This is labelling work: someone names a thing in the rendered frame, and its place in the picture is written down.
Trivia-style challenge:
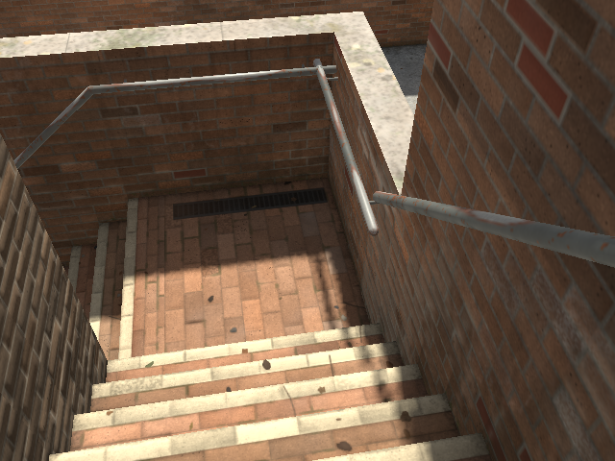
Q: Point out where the stairs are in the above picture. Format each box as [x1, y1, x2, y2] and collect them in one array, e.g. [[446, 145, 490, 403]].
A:
[[63, 220, 127, 360], [49, 323, 492, 461]]

